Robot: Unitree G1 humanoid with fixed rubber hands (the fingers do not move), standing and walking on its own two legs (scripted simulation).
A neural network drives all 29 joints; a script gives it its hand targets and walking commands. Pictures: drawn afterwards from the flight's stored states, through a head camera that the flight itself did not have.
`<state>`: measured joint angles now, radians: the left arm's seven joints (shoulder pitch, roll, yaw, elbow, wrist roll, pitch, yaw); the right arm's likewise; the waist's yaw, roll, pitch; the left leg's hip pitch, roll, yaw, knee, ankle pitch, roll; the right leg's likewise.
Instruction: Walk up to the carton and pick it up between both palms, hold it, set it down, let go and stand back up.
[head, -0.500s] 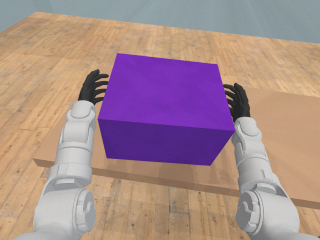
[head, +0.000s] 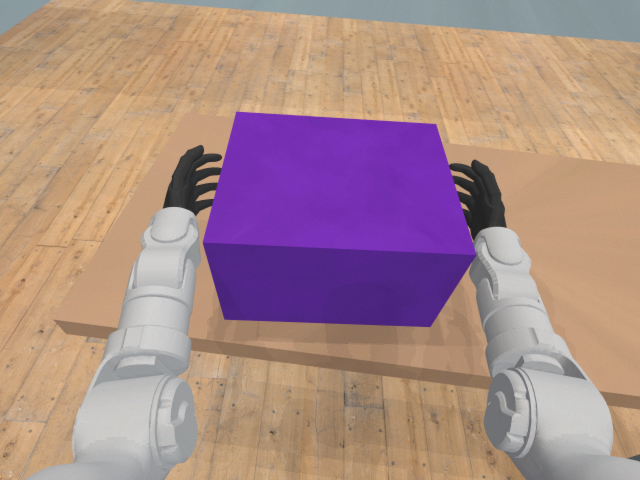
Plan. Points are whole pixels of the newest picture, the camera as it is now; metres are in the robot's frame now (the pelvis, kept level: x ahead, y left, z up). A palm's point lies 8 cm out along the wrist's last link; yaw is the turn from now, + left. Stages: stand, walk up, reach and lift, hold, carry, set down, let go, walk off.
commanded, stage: set down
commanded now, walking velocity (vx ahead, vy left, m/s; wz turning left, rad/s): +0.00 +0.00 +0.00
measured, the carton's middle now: (333, 219) +0.45 +0.01 +0.07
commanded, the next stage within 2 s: none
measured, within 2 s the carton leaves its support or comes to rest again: rests again in 1.66 s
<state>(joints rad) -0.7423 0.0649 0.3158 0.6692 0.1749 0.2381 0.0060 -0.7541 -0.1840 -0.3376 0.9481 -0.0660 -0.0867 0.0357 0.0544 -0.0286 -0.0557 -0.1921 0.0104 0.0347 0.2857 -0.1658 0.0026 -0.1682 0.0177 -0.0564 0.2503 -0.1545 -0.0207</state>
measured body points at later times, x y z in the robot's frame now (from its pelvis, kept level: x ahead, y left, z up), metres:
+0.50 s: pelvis +0.00 +0.00 +0.00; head +0.03 +0.01 +0.45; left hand +0.43 +0.19 +0.11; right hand +0.43 -0.21 +0.11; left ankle -0.02 +0.11 -0.75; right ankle -0.02 -0.10 -0.75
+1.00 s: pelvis +0.01 +0.00 +0.00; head +0.08 +0.00 +0.44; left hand +0.47 +0.18 +0.08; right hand +0.47 -0.22 +0.08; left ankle -0.02 +0.11 -0.75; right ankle -0.02 -0.09 -0.75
